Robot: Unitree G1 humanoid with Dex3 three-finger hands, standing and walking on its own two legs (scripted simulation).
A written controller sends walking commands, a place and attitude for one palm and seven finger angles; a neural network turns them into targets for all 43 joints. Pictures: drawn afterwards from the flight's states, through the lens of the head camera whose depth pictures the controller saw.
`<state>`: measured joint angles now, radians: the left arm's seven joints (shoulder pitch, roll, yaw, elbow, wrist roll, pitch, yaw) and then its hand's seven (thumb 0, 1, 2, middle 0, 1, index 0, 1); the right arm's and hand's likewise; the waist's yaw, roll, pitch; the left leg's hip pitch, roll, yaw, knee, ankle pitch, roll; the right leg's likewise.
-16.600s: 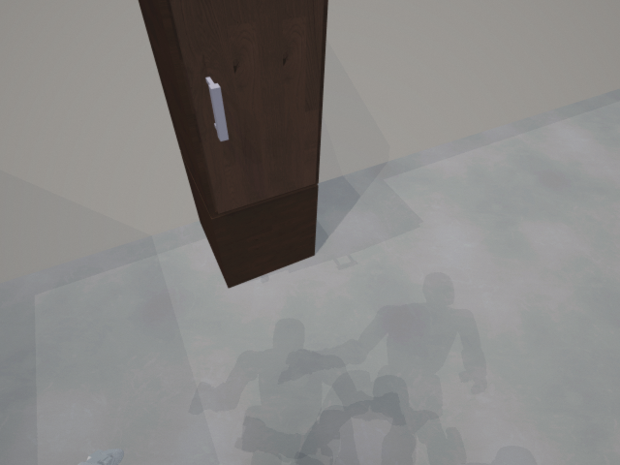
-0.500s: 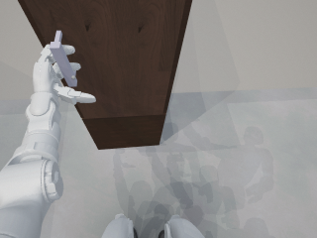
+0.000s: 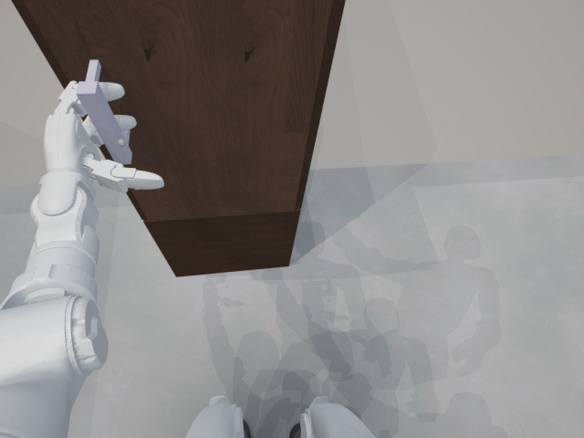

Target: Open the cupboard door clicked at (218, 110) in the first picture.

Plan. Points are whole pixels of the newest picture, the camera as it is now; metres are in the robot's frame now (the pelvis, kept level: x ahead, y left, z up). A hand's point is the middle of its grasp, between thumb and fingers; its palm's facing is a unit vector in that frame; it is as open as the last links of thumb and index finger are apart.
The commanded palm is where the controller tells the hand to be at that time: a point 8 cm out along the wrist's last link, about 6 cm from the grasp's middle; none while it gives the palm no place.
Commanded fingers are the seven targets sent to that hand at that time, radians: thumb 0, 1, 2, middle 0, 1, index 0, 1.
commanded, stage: close the thumb around the handle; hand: left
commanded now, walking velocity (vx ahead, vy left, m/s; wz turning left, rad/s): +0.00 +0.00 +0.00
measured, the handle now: (109, 115) +0.55 +0.22 +0.07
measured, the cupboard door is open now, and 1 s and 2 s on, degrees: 0 4 53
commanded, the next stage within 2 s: pull the door open along its arc in 0.62 s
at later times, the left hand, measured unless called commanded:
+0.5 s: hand (123, 147) +0.49 +0.19 +0.07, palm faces +0.06 -1.00 +0.00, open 6.2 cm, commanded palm +0.47 +0.23 +0.07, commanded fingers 0.00 0.90 0.90 -0.40 -1.35 -0.40 -1.35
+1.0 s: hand (126, 161) +0.47 +0.18 +0.07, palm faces +0.05 -1.00 +0.00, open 5.7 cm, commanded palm +0.41 +0.23 +0.07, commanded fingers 0.00 0.90 0.90 -0.40 -1.35 -0.40 -1.35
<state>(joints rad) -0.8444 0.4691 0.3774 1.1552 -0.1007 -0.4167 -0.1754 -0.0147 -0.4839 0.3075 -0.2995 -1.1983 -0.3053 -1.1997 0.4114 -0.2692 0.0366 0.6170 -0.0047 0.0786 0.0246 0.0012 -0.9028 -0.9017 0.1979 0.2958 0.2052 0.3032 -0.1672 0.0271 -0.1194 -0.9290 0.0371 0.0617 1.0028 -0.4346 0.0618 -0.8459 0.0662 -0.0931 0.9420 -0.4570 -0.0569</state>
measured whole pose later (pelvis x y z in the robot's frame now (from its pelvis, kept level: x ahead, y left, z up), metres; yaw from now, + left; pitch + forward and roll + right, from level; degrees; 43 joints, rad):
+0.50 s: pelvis +0.00 +0.01 +0.00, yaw +0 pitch +20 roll -4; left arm -0.86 0.43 0.34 1.17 -0.10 -0.43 -0.15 0.00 0.63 0.78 -0.38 -1.32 -0.38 -1.32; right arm 0.38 -0.27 0.04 0.62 -0.01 0.07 0.03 0.00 -0.90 -0.90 0.20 0.30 0.21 0.30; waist -0.16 0.03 -0.12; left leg -0.94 0.02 0.06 1.02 -0.44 0.08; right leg -0.85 0.05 -0.09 0.95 -0.46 -0.04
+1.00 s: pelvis +0.00 +0.01 +0.00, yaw -1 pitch +19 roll -3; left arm -0.70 0.37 0.32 1.00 -0.14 -0.42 -0.13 0.01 0.73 0.78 -0.36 -1.35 -0.37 -1.35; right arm 0.42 -0.27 0.02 0.59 0.00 0.09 0.04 0.00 -0.90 -0.90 0.20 0.30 0.21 0.30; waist -0.14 0.03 -0.13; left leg -0.89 0.03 0.08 0.98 -0.43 0.08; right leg -0.81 0.06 -0.07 0.93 -0.45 -0.04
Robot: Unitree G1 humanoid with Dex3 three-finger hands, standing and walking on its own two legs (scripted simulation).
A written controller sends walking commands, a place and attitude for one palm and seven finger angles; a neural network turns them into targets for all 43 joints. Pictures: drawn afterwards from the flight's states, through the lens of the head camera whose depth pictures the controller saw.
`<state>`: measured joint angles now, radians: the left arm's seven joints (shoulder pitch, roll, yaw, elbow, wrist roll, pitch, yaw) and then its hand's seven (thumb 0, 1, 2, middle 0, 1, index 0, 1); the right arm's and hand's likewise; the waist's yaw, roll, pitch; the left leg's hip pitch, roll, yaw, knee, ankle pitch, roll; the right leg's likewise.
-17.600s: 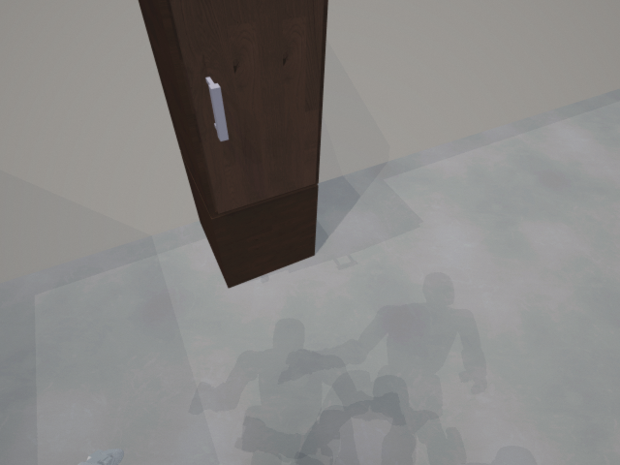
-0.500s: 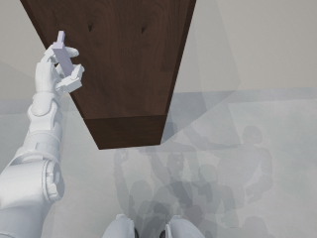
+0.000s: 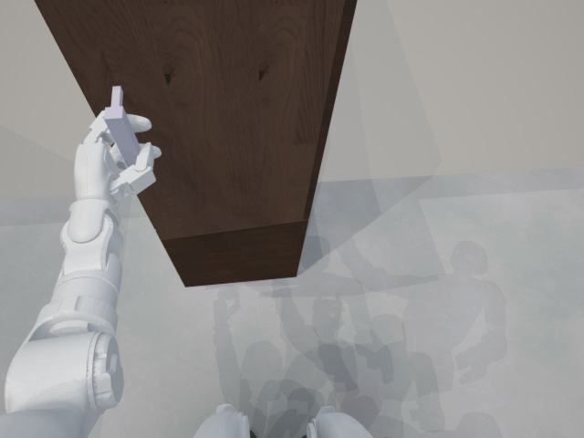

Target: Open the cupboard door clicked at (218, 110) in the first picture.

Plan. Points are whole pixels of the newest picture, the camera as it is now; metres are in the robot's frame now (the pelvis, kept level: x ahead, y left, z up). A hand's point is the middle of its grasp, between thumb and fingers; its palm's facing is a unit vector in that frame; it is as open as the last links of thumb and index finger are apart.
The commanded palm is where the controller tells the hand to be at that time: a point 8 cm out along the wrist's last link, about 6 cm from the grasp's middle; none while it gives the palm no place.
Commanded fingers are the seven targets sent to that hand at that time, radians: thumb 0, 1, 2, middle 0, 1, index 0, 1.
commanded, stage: pull the door open along its arc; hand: left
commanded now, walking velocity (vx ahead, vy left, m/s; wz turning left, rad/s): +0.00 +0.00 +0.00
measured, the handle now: (131, 138) +0.52 +0.21 +0.07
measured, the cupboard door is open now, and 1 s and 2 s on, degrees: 4 53 56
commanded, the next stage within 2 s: open thumb and fingers to let go in 0.74 s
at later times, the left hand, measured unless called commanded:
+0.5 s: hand (233, 271) +0.31 +0.06 +0.08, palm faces +0.32 -0.94 +0.07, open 6.5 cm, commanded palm +0.24 +0.13 +0.07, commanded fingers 0.00 0.90 0.90 -0.40 -1.35 -0.40 -1.35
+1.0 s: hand (277, 287) +0.29 +0.01 +0.07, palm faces +0.45 -0.89 -0.06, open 6.8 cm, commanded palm +0.25 +0.06 +0.07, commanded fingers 0.00 0.27 0.63 -0.35 -1.28 -0.35 -1.28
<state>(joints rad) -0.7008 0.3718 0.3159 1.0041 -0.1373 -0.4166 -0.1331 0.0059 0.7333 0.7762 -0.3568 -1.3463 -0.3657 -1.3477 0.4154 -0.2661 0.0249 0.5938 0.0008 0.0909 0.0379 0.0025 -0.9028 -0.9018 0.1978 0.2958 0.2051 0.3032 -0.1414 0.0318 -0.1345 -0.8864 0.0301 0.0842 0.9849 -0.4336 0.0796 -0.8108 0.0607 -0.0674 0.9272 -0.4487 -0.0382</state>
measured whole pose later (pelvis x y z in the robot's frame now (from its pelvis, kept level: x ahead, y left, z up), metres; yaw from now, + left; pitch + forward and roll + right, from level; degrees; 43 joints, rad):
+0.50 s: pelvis +0.02 -0.03 +0.01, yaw +2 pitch +11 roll +0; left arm 0.14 -0.09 -0.19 0.06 0.01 -0.20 0.45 0.04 0.63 0.68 -0.32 -1.25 -0.35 -1.31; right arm 0.19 -0.17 0.04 0.46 -0.04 0.08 0.07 0.00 -0.90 -0.90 0.20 0.30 0.20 0.30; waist -0.02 0.01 -0.14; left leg -0.65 0.01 0.08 0.90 -0.44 0.04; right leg -0.59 0.05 -0.07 0.89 -0.49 -0.07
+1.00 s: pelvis +0.02 -0.10 +0.01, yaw +3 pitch +11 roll +4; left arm 0.21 -0.08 -0.17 0.04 0.05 -0.21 0.53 0.01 0.58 0.78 -0.31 -1.27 -0.32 -1.31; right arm 0.20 -0.22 -0.01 0.57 -0.06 0.01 0.02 0.01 -0.90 -0.90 0.20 0.30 0.20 0.30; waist -0.01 0.02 -0.15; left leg -0.66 -0.02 -0.08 0.90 -0.39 -0.01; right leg -0.61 0.08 -0.11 0.92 -0.51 -0.14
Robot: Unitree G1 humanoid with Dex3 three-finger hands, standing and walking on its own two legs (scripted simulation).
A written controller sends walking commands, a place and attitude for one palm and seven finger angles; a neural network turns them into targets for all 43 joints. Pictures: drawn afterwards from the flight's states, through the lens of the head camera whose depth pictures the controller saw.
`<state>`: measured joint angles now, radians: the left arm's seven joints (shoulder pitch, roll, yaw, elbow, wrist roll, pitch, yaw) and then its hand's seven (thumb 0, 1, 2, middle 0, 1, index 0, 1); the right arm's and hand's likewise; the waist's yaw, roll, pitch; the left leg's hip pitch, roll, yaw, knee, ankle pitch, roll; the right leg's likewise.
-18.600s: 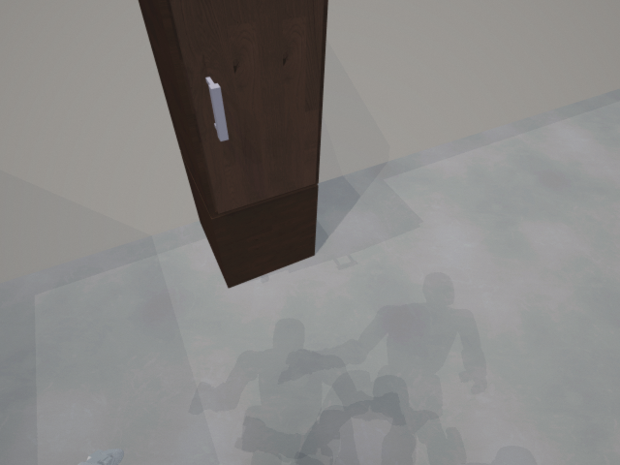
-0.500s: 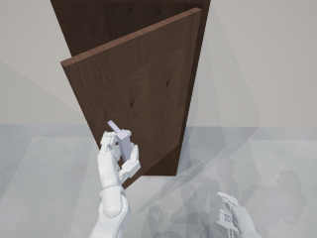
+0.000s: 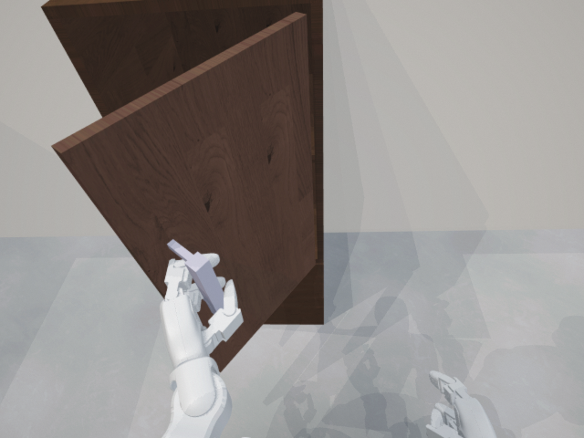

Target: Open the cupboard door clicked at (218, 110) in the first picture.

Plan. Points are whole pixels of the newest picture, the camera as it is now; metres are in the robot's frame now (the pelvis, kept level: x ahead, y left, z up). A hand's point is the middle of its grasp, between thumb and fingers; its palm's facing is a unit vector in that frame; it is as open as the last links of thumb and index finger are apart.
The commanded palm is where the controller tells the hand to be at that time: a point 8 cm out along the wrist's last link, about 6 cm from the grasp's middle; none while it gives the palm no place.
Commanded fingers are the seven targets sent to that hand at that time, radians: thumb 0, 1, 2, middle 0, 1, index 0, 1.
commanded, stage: open thumb and fingers to let go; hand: left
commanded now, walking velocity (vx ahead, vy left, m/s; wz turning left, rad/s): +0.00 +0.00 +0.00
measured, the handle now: (200, 280) +0.32 +0.14 +0.06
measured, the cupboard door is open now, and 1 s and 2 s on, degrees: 53 56 56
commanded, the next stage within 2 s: slide the hand sideways off the handle in 0.66 s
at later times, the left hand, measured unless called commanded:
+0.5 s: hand (229, 301) +0.29 +0.10 +0.06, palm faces +0.41 -0.91 -0.05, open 14.1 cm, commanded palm +0.24 +0.16 +0.06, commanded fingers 0.00 -0.50 0.30 -0.20 -0.60 -0.20 -0.60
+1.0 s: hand (230, 329) +0.25 +0.09 +0.06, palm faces -0.04 -0.99 -0.10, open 16.2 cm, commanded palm +0.22 +0.16 +0.06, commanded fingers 0.00 -0.50 0.30 -0.15 -0.30 -0.15 -0.30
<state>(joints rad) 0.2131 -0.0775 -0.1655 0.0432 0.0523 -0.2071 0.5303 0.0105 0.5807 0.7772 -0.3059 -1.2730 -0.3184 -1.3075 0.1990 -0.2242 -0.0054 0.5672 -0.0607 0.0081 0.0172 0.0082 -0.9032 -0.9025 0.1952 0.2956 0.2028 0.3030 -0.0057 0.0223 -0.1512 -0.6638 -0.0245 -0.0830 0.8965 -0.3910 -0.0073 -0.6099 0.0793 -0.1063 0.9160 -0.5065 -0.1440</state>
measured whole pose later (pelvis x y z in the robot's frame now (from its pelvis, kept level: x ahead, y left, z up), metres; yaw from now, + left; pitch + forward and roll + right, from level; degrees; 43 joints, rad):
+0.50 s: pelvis +0.00 -0.03 +0.00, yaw -2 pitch +12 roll +6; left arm 0.20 -0.04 -0.03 0.08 -0.06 -0.29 0.44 -0.01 -0.44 0.33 -0.28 -1.01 -0.28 -1.01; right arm 0.18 -0.22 -0.01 0.59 -0.04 0.01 0.00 0.01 -0.90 -0.90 0.20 0.30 0.20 0.30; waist 0.00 0.02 -0.14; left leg -0.70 -0.03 -0.09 0.92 -0.35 0.01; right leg -0.66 0.10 -0.07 0.95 -0.51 -0.13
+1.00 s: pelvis -0.01 -0.05 -0.01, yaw -1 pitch +12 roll +6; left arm 0.27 0.16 0.07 0.06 -0.25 -0.37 -0.15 -0.02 -0.50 0.30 -0.21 -0.35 -0.16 -0.37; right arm 0.19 -0.27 0.00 0.56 0.01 -0.03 -0.03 0.01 -0.90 -0.90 0.20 0.30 0.20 0.30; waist -0.02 0.05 -0.11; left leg -0.70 -0.02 -0.09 0.96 -0.39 0.00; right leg -0.67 0.11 -0.10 0.98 -0.53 -0.09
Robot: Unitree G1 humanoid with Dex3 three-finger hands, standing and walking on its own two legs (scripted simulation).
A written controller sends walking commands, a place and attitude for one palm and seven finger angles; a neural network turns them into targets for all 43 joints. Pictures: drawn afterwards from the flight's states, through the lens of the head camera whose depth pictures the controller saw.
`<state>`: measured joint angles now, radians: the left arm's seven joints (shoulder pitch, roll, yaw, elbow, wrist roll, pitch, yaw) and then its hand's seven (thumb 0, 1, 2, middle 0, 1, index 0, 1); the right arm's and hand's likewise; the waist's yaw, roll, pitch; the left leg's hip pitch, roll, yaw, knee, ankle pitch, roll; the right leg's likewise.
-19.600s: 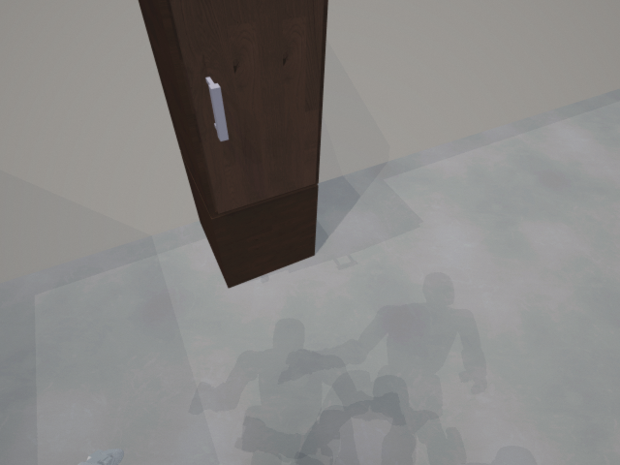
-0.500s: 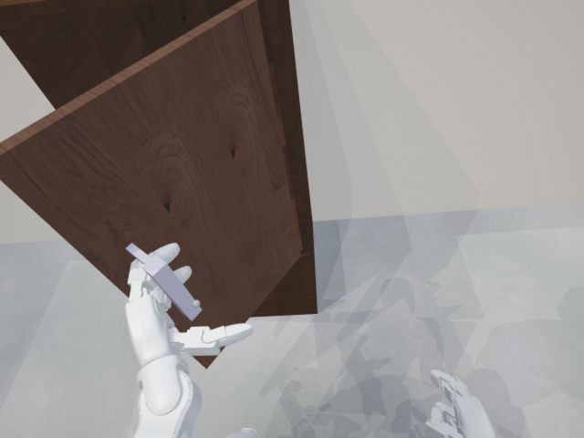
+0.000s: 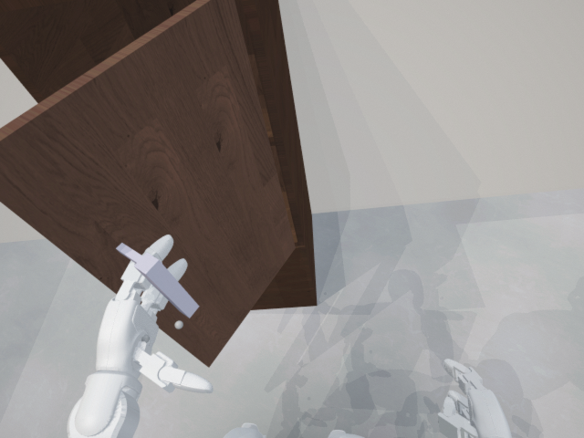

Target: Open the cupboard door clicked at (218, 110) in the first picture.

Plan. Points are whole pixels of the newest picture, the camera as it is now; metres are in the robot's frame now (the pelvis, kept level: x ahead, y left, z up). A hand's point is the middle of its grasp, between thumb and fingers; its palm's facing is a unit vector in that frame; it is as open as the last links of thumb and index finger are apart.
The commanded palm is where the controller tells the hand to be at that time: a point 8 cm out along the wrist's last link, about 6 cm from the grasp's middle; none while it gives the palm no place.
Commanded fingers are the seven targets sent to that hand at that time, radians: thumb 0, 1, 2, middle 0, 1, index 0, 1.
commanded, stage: slide the hand sideways off the handle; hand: left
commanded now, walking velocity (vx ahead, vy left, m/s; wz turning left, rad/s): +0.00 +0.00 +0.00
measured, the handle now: (159, 281) +0.31 +0.18 +0.07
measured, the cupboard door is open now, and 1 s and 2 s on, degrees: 56 56 56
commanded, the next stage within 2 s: relax the arm and regain balance in 0.62 s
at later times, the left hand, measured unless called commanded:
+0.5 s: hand (136, 358) +0.21 +0.17 +0.10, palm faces +0.04 -0.99 -0.15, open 16.3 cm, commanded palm +0.17 +0.26 +0.07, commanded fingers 0.00 -0.50 0.30 -0.15 -0.30 -0.15 -0.30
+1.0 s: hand out of the picture +0.12 -0.07 -0.15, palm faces +0.06 -0.85 -0.52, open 16.3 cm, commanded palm none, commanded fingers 0.00 -0.50 0.30 -0.15 -0.30 -0.15 -0.30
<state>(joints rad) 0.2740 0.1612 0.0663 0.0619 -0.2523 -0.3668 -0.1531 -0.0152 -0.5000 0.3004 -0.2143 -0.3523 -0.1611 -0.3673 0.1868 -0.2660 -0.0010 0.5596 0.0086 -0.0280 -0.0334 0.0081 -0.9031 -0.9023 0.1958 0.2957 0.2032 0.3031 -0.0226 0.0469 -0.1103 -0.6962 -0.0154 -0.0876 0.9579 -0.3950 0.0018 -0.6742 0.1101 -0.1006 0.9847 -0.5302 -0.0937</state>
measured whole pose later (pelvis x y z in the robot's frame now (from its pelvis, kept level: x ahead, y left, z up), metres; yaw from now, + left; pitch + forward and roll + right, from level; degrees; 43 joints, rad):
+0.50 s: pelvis -0.05 -0.05 +0.00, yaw -2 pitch +10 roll +15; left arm 0.22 0.26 0.39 0.22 -0.42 -0.33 -0.41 -0.01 -0.50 0.30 -0.18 -0.31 -0.16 -0.30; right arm 0.17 -0.30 -0.01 0.52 0.02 -0.08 -0.07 0.01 -0.90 -0.90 0.20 0.30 0.20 0.30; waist -0.02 -0.06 -0.06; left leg -0.85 -0.03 -0.05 1.20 -0.50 -0.05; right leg -0.73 0.07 0.00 1.03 -0.48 -0.01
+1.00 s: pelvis -0.10 -0.24 -0.12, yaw +5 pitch -2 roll +16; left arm -0.01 0.06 0.13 0.70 0.01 0.05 0.01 -0.01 -0.49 0.30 -0.15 -0.30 -0.15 -0.30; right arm 0.31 -0.38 -0.15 0.84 -0.10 0.09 -0.12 0.00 -0.90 -0.90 0.19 0.30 0.20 0.30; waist -0.15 0.19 0.11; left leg -0.71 0.18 -0.05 1.32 -0.56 -0.08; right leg -0.68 0.12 0.18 1.68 -0.87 0.02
